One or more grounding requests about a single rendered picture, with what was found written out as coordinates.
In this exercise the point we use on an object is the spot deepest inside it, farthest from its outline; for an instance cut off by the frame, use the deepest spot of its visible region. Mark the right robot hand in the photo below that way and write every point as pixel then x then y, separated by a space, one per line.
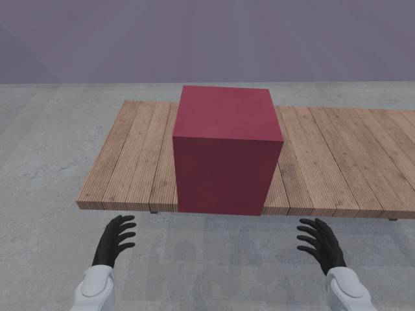
pixel 327 252

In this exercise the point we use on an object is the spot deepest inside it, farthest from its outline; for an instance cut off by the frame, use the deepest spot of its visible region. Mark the left robot hand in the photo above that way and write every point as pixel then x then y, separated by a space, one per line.
pixel 108 249

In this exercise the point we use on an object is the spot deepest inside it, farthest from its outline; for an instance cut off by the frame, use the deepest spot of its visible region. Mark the robot left forearm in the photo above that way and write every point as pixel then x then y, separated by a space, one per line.
pixel 96 290

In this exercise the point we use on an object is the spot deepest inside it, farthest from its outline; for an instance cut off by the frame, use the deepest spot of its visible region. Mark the robot right forearm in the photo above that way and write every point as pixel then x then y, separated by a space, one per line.
pixel 345 292

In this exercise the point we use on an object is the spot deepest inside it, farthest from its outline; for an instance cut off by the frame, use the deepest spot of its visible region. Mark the table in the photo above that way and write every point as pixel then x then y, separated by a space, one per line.
pixel 335 162

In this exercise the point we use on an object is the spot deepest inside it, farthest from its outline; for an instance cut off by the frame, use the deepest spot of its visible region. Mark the carton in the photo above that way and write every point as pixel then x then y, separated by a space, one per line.
pixel 226 143

